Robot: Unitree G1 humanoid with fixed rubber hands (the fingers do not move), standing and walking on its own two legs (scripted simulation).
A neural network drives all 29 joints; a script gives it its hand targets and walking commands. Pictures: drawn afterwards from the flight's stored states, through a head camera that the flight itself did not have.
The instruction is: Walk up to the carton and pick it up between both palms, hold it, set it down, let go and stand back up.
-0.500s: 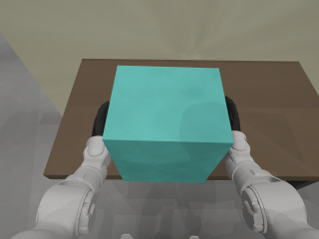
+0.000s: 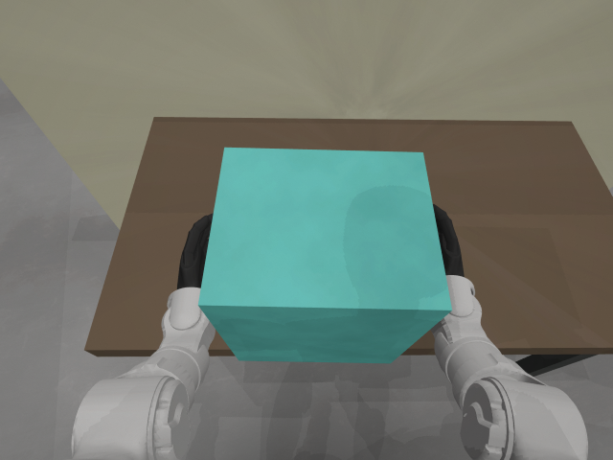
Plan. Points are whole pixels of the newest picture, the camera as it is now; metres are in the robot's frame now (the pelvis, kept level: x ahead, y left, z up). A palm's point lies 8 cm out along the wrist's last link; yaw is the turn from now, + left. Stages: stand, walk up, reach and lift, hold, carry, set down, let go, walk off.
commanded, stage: reach and lift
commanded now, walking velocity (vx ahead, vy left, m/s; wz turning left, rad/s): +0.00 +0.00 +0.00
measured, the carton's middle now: (318, 270) +0.39 -0.02 -0.05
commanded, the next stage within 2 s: none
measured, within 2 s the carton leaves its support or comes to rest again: leaves its support in 0.66 s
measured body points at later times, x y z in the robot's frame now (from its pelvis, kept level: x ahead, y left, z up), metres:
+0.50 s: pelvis +0.00 +0.00 +0.01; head +0.10 +0.01 +0.45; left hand +0.38 +0.16 -0.02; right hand +0.38 -0.18 +0.00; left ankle +0.01 +0.12 -0.72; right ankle -0.01 -0.11 -0.72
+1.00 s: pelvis -0.02 +0.00 +0.02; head +0.03 +0.01 +0.47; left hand +0.38 +0.15 +0.04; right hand +0.38 -0.19 +0.06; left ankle +0.00 +0.12 -0.72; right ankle -0.01 -0.11 -0.72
